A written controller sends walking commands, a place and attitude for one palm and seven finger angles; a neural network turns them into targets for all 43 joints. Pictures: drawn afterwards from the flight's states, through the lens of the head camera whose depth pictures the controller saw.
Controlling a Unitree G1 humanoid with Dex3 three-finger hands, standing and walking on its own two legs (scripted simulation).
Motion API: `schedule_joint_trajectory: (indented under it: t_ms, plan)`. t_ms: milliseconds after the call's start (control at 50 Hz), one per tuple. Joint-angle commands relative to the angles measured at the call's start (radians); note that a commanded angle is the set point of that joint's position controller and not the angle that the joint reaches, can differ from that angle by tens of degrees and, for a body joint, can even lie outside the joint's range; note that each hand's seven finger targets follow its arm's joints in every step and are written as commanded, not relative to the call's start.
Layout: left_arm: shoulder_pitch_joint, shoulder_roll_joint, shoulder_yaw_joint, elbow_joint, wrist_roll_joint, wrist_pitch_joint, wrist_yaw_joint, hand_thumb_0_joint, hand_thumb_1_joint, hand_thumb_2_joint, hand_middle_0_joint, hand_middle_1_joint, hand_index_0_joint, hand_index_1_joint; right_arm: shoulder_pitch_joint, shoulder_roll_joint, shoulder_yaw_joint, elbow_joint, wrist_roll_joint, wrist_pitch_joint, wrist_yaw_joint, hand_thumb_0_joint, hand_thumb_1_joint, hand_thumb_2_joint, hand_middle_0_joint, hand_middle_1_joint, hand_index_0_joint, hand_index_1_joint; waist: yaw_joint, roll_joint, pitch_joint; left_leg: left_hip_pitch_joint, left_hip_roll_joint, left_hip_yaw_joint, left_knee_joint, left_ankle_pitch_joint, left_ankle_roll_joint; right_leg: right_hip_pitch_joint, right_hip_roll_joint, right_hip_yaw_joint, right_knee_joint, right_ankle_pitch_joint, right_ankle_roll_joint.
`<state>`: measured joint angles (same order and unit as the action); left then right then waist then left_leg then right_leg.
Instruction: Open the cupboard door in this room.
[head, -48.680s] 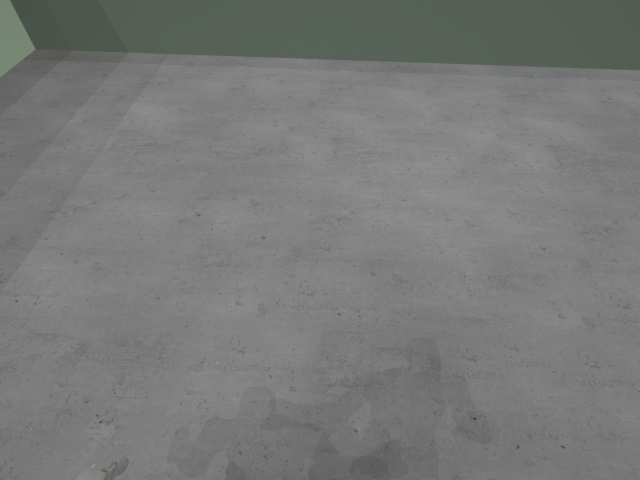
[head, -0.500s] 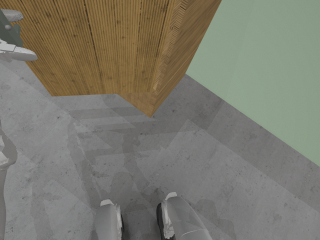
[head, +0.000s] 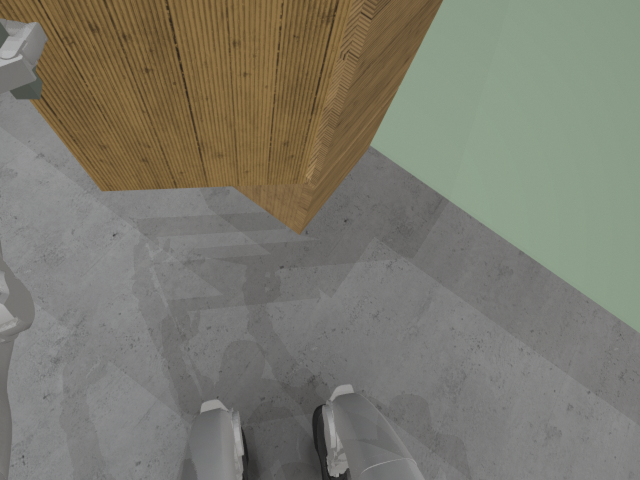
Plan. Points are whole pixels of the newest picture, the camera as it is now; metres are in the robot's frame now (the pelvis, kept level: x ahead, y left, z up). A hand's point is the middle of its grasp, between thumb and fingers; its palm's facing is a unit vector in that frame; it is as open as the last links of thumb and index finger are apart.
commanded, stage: close the thumb around the handle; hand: left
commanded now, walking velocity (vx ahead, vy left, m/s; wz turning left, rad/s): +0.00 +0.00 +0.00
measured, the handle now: out of the picture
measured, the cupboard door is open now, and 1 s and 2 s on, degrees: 43 69 84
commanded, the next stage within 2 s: pull the door open along its arc in 0.16 s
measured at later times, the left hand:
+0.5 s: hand (15, 64) +0.55 +0.24 +0.08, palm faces +0.03 -1.00 -0.01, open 5.5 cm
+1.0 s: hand (82, 200) +0.41 +0.18 +0.08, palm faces +0.39 -0.92 +0.03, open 5.7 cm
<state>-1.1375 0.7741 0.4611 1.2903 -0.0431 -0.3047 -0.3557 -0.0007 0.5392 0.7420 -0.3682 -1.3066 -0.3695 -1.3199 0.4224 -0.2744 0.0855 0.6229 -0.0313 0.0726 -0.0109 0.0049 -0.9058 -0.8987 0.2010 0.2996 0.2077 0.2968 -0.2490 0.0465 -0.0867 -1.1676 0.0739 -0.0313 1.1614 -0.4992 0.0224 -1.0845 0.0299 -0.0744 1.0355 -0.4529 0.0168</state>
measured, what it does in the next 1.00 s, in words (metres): stands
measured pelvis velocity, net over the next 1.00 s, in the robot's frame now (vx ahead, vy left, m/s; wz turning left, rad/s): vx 0.02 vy -0.01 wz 0.02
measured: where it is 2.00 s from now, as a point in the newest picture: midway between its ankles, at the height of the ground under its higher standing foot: (285, 474)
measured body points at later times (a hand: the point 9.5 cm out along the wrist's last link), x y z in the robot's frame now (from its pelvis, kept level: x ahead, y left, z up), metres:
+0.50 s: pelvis +0.01 +0.00 +0.01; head +0.18 +0.03 +0.43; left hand +0.54 +0.29 +0.09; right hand -0.02 -0.26 -0.09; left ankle +0.01 +0.10 -0.65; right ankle +0.01 -0.14 -0.65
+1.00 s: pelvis +0.02 -0.01 +0.03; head +0.10 -0.01 +0.47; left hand +0.38 +0.22 +0.08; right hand +0.16 -0.25 -0.08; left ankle +0.01 +0.10 -0.65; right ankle +0.01 -0.14 -0.65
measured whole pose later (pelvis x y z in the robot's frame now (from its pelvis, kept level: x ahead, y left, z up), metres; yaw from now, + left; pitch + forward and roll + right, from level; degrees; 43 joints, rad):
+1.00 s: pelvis +0.02 -0.01 +0.03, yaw +1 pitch +18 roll -2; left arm -0.28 0.11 0.24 0.48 -0.09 -0.34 0.22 -0.03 0.69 0.75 -0.38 -1.35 -0.39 -1.35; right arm 0.25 -0.22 0.01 0.54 -0.03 0.07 0.04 0.01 -0.91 -0.90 0.20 0.30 0.20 0.30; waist -0.05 0.03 -0.17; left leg -0.82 0.05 0.03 0.99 -0.49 0.01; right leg -0.79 0.00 -0.01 0.95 -0.48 0.01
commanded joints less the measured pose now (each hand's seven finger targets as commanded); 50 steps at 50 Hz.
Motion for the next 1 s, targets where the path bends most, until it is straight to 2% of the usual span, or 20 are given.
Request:
schedule_joint_trajectory:
  t_ms: [0, 20, 40, 80, 140, 160, 200, 240, 260, 300, 360, 480, 620, 660, 680, 720, 780, 840, 960, 980]
  plan:
    - [-0.445, 0.240, 0.023, -0.228, -0.023, -0.063, -0.008, 0.000, 0.900, 0.900, -0.400, -1.350, -0.400, -1.350, 0.240, -0.208, -0.078, -0.006, 0.001, -0.001, -0.014, 0.000, -0.900, -0.900, 0.200, 0.300, 0.200, 0.300, -0.027, 0.231, -0.548, 0.586, -0.014, -0.072, -0.096, 0.533, 0.007, 0.129, 0.046, 0.001, -0.091, 0.329, -0.035]
    - [-0.448, 0.245, 0.021, -0.226, -0.019, -0.063, -0.007, 0.000, 0.900, 0.900, -0.400, -1.350, -0.400, -1.350, 0.236, -0.209, -0.078, -0.005, 0.003, -0.001, -0.013, 0.000, -0.900, -0.900, 0.200, 0.300, 0.200, 0.300, -0.022, 0.254, -0.555, 0.592, -0.016, -0.069, -0.097, 0.527, 0.004, 0.124, 0.044, 0.003, -0.095, 0.321, -0.033]
    - [-0.428, 0.250, 0.026, -0.221, -0.015, -0.061, -0.005, 0.000, 0.900, 0.900, -0.400, -1.350, -0.400, -1.350, 0.240, -0.209, -0.079, -0.004, 0.003, 0.001, -0.014, 0.000, -0.900, -0.900, 0.200, 0.300, 0.200, 0.300, -0.019, 0.236, -0.557, 0.594, -0.015, -0.072, -0.097, 0.535, 0.004, 0.128, 0.045, 0.000, -0.090, 0.323, -0.033]
    - [-0.438, 0.203, -0.008, -0.237, -0.014, -0.063, -0.001, 0.000, 0.900, 0.900, -0.400, -1.350, -0.400, -1.350, 0.237, -0.204, -0.081, -0.003, 0.001, 0.000, -0.012, 0.000, -0.900, -0.900, 0.200, 0.300, 0.200, 0.300, -0.026, 0.264, -0.551, 0.625, -0.013, -0.074, -0.101, 0.553, 0.000, 0.109, 0.044, -0.002, -0.095, 0.323, -0.034]
    - [-0.434, 0.202, 0.003, -0.279, -0.016, -0.078, 0.006, 0.000, 0.900, 0.900, -0.400, -1.350, -0.400, -1.350, 0.242, -0.203, -0.087, 0.000, -0.002, 0.003, -0.008, 0.000, -0.900, -0.900, 0.200, 0.300, 0.200, 0.300, -0.013, 0.285, -0.596, 0.675, -0.011, -0.083, -0.100, 0.614, -0.007, 0.112, 0.045, -0.003, -0.091, 0.344, -0.036]
    - [-0.390, 0.196, 0.009, -0.250, -0.016, -0.074, 0.007, 0.000, 0.900, 0.900, -0.400, -1.350, -0.400, -1.350, 0.241, -0.203, -0.088, -0.003, -0.001, 0.004, -0.006, 0.000, -0.900, -0.900, 0.200, 0.300, 0.200, 0.300, -0.009, 0.253, -0.584, 0.664, -0.011, -0.081, -0.100, 0.606, -0.005, 0.117, 0.047, -0.004, -0.095, 0.342, -0.036]
    - [-0.429, 0.166, -0.018, -0.251, -0.018, -0.078, 0.011, 0.000, 0.900, 0.900, -0.400, -1.350, -0.400, -1.350, 0.240, -0.200, -0.085, 0.005, -0.002, 0.004, -0.007, 0.000, -0.900, -0.900, 0.200, 0.300, 0.200, 0.300, -0.028, 0.249, -0.544, 0.649, -0.011, -0.081, -0.102, 0.589, -0.002, 0.102, 0.046, -0.003, -0.098, 0.334, -0.036]
    - [-0.418, 0.188, -0.004, -0.251, -0.015, -0.079, 0.011, 0.000, 0.900, 0.900, -0.400, -1.350, -0.400, -1.350, 0.238, -0.203, -0.086, 0.003, -0.001, 0.005, -0.006, 0.000, -0.900, -0.900, 0.200, 0.300, 0.200, 0.300, -0.015, 0.261, -0.566, 0.649, -0.014, -0.078, -0.102, 0.588, -0.005, 0.117, 0.046, -0.002, -0.097, 0.339, -0.036]
    - [-0.389, 0.282, 0.061, -0.212, -0.007, -0.075, 0.013, 0.000, 0.900, 0.900, -0.400, -1.350, -0.400, -1.350, 0.237, -0.212, -0.082, 0.002, 0.002, 0.009, -0.012, 0.000, -0.900, -0.900, 0.200, 0.300, 0.200, 0.300, -0.005, 0.215, -0.546, 0.603, -0.014, -0.071, -0.100, 0.570, 0.001, 0.150, 0.046, 0.003, -0.096, 0.348, -0.035]
    - [-0.327, 0.275, 0.059, -0.229, -0.009, -0.078, 0.001, 0.000, 0.900, 0.900, -0.400, -1.350, -0.400, -1.350, 0.234, -0.207, -0.080, -0.018, 0.003, 0.011, -0.010, 0.000, -0.900, -0.900, 0.200, 0.300, 0.200, 0.300, 0.016, 0.223, -0.566, 0.597, -0.020, -0.064, -0.110, 0.581, 0.003, 0.190, 0.046, 0.005, -0.092, 0.370, -0.037]
    - [-0.241, 0.242, 0.052, -0.265, -0.028, -0.077, -0.018, 0.000, 0.900, 0.900, -0.400, -1.350, -0.400, -1.350, 0.223, -0.201, -0.086, -0.036, 0.008, 0.018, -0.007, 0.000, -0.900, -0.900, 0.200, 0.300, 0.200, 0.300, 0.036, 0.222, -0.575, 0.614, -0.020, -0.050, -0.116, 0.619, 0.001, 0.222, 0.046, 0.006, -0.098, 0.412, -0.032]
    - [-0.021, 0.190, 0.065, -0.349, -0.077, -0.072, -0.041, 0.000, 0.900, 0.900, -0.400, -1.350, -0.400, -1.350, 0.191, -0.195, -0.103, -0.084, 0.022, 0.028, 0.002, 0.000, -0.900, -0.900, 0.200, 0.300, 0.200, 0.300, 0.087, 0.142, -0.571, 0.583, -0.031, -0.020, -0.153, 0.611, 0.008, 0.337, 0.048, 0.009, -0.111, 0.470, -0.029]
    - [0.303, 0.041, 0.048, -0.542, -0.169, -0.071, -0.046, 0.000, 0.900, 0.900, -0.400, -1.350, -0.400, -1.350, 0.119, -0.177, -0.127, -0.147, 0.045, 0.025, 0.017, 0.000, -0.900, -0.900, 0.200, 0.300, 0.200, 0.300, 0.150, 0.072, -0.551, 0.592, -0.044, 0.013, -0.203, 0.641, 0.010, 0.450, 0.042, 0.011, -0.135, 0.541, -0.028]
    - [0.425, -0.036, 0.013, -0.621, -0.191, -0.071, -0.038, 0.000, 0.900, 0.900, -0.400, -1.350, -0.400, -1.350, 0.090, -0.168, -0.133, -0.170, 0.051, 0.019, 0.026, 0.000, -0.900, -0.900, 0.200, 0.300, 0.200, 0.300, 0.172, 0.075, -0.530, 0.617, -0.045, 0.018, -0.219, 0.671, 0.006, 0.459, 0.040, 0.006, -0.142, 0.543, -0.029]
    - [0.443, -0.053, 0.151, -0.693, -0.252, -0.068, 0.112, 0.000, 0.900, 0.900, -0.400, -1.350, -0.400, -1.350, 0.066, -0.135, -0.136, -0.181, 0.042, 0.000, 0.028, 0.000, -0.900, -0.900, 0.200, 0.300, 0.200, 0.300, 0.248, 0.049, -0.516, 0.577, -0.046, 0.020, -0.226, 0.670, -0.006, 0.476, 0.039, -0.003, -0.146, 0.538, -0.023]
    - [0.577, -0.168, 0.090, -0.753, -0.230, -0.059, 0.255, 0.000, 0.900, 0.900, -0.400, -1.350, -0.400, -1.350, 0.044, -0.125, -0.140, -0.181, 0.038, -0.019, 0.042, 0.000, -0.900, -0.900, 0.200, 0.300, 0.200, 0.300, 0.238, 0.049, -0.474, 0.552, -0.046, 0.030, -0.242, 0.663, -0.016, 0.491, 0.032, -0.003, -0.137, 0.545, -0.021]
    - [0.671, -0.274, 0.030, -0.863, -0.156, -0.058, 0.427, 0.000, 0.900, 0.900, -0.400, -1.350, -0.400, -1.350, 0.014, -0.114, -0.141, -0.178, 0.027, -0.025, 0.056, 0.000, -0.900, -0.900, 0.200, 0.300, 0.200, 0.300, 0.238, 0.013, -0.427, 0.537, -0.048, 0.042, -0.261, 0.641, -0.026, 0.513, 0.024, -0.001, -0.130, 0.540, -0.024]
    - [0.717, -0.348, -0.032, -0.947, -0.088, -0.075, 0.527, 0.000, 0.900, 0.900, -0.400, -1.350, -0.400, -1.350, -0.011, -0.099, -0.145, -0.173, 0.016, -0.027, 0.055, 0.000, -0.900, -0.900, 0.200, 0.300, 0.200, 0.300, 0.234, 0.000, -0.430, 0.555, -0.051, 0.048, -0.260, 0.621, -0.025, 0.537, 0.019, 0.012, -0.128, 0.553, -0.028]
    - [0.730, -0.491, -0.119, -1.013, -0.040, -0.105, 0.675, 0.000, 0.900, 0.900, -0.400, -1.350, -0.400, -1.350, -0.098, -0.065, -0.137, -0.163, -0.005, -0.034, 0.034, 0.000, -0.900, -0.900, 0.200, 0.300, 0.200, 0.300, 0.244, -0.043, -0.390, 0.535, -0.063, 0.050, -0.273, 0.472, -0.030, 0.563, 0.002, 0.020, -0.144, 0.493, -0.035]
    - [0.724, -0.502, -0.139, -1.012, -0.028, -0.112, 0.687, 0.000, 0.900, 0.900, -0.400, -1.350, -0.400, -1.350, -0.110, -0.064, -0.137, -0.157, -0.008, -0.035, 0.031, 0.000, -0.900, -0.900, 0.200, 0.300, 0.200, 0.300, 0.235, -0.061, -0.372, 0.531, -0.063, 0.049, -0.275, 0.438, -0.029, 0.558, -0.001, 0.022, -0.152, 0.472, -0.034]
